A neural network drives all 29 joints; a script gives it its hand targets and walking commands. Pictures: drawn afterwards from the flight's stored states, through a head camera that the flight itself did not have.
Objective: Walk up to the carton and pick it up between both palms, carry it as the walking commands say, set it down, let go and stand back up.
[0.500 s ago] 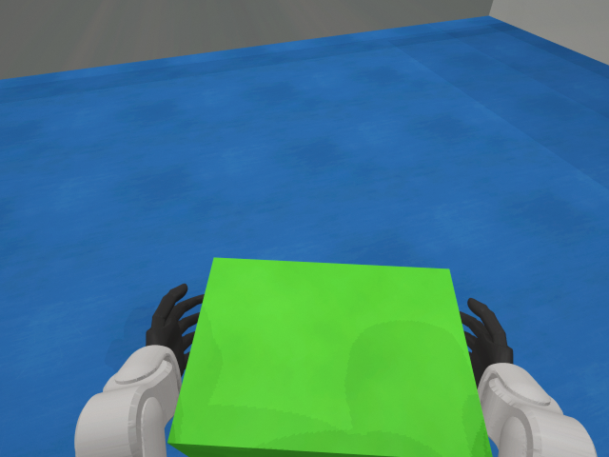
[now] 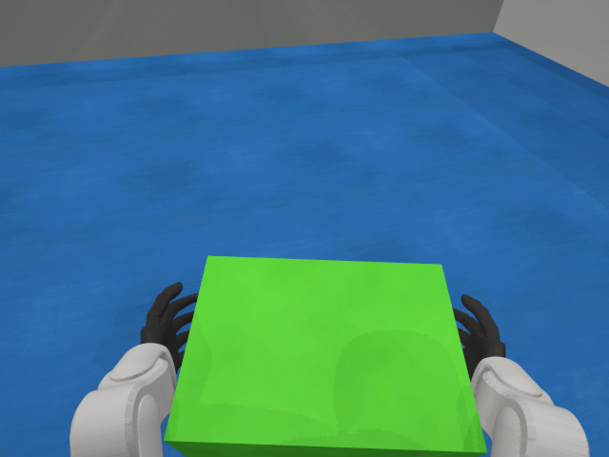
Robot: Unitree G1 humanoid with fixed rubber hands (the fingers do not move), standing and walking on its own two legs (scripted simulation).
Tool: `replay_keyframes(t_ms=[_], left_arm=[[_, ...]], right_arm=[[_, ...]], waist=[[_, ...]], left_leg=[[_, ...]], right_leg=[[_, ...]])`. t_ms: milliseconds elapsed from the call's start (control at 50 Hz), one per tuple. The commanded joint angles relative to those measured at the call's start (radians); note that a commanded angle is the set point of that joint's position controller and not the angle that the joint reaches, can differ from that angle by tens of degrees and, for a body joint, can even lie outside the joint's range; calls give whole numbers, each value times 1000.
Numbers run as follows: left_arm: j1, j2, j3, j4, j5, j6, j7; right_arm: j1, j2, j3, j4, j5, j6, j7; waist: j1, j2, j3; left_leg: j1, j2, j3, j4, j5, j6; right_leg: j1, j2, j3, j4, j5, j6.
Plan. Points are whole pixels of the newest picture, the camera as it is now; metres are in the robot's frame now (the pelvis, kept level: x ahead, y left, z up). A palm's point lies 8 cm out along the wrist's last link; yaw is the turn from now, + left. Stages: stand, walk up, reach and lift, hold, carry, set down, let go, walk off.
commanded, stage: carry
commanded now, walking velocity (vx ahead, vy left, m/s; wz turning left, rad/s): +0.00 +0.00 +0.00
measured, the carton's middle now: (318, 379) +0.23 +0.00 +0.03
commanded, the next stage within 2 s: none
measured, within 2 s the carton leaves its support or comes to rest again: neither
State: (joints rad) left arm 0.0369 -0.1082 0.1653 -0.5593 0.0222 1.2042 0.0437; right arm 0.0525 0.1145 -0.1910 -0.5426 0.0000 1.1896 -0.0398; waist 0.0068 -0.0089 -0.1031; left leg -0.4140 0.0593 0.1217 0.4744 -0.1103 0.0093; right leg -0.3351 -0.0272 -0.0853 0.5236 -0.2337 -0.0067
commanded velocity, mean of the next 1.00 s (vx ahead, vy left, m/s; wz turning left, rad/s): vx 0.00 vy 0.00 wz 0.00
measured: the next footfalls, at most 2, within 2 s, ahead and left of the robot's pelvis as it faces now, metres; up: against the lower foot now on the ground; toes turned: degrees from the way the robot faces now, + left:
none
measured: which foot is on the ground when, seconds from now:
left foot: down 0.00-1.00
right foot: down 0.00-1.00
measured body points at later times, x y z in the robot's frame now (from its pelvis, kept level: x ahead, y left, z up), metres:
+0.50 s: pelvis +0.03 +0.00 +0.00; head +0.02 +0.01 +0.45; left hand +0.29 +0.18 +0.07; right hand +0.29 -0.18 +0.06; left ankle +0.09 +0.11 -0.73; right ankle +0.02 -0.12 -0.73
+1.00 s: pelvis +0.05 -0.01 +0.00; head +0.04 -0.01 +0.45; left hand +0.31 +0.16 +0.06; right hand +0.31 -0.19 +0.05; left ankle +0.09 +0.11 -0.73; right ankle +0.02 -0.12 -0.73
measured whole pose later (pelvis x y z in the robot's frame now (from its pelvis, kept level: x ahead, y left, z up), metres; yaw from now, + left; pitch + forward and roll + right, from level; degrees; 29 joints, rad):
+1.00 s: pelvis +0.05 -0.01 +0.00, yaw +0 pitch +3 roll +0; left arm 0.00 -0.08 0.17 -0.27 0.03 0.91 0.01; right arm 0.03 0.09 -0.17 -0.27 -0.03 0.90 -0.02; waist 0.00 0.00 -0.08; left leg -0.35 0.07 0.12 0.51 -0.20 -0.01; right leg -0.26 -0.02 -0.08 0.53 -0.31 -0.02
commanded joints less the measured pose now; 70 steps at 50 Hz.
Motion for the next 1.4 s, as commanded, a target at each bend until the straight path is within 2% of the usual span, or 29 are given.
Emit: replay_keyframes(t_ms=[0,120,180,440,600,840,1240,1380], left_arm=[[-390,-690,-791,-100,-253,0,-90],[-381,-684,-787,-98,-246,-6,-88],[-384,-659,-758,-47,-226,-19,-90],[-439,-646,-668,136,-177,-177,-111],[-423,-604,-625,164,-159,-242,-112],[-395,-535,-568,192,-146,-315,-98],[-392,-560,-606,175,-146,-284,-106],[-404,-547,-582,216,-132,-292,-114]], right_arm=[[-397,666,776,-116,249,8,94],[-391,661,779,-117,247,2,94],[-393,638,752,-65,227,-12,96],[-455,635,663,115,166,-170,115],[-437,607,639,136,149,-238,109],[-400,553,602,159,134,-303,91],[-399,576,641,151,134,-269,102],[-411,569,613,200,116,-278,110]], waist=[[-4,40,-107],[-4,35,-125],[-3,31,-128],[1,13,-168],[0,10,-185],[-5,9,-175],[-6,-1,-162],[-4,3,-160]], left_leg=[[103,102,-150,-153,-313,-16],[124,99,-141,-143,-241,-14],[133,97,-133,-131,-199,-14],[200,92,-96,-54,20,-8],[224,96,-87,-24,104,-2],[216,95,-84,-6,101,-2],[194,88,-69,-1,86,-10],[192,87,-66,-5,75,-13]], right_leg=[[-26,-74,95,-124,-156,-26],[0,-79,97,-125,-92,-29],[9,-84,99,-124,-60,-31],[36,-98,95,-98,75,-31],[62,-101,88,-79,130,-27],[73,-101,88,-84,131,-30],[74,-100,87,-104,155,-28],[69,-99,88,-105,144,-29]])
